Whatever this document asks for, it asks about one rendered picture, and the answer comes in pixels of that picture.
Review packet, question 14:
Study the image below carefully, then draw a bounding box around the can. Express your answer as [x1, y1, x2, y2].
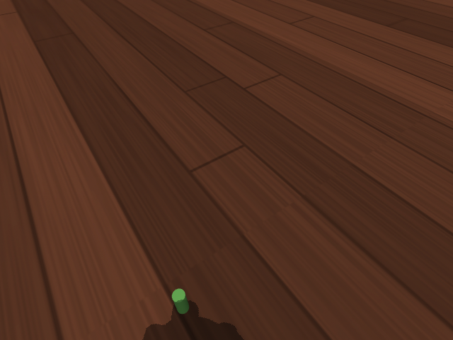
[172, 288, 189, 314]

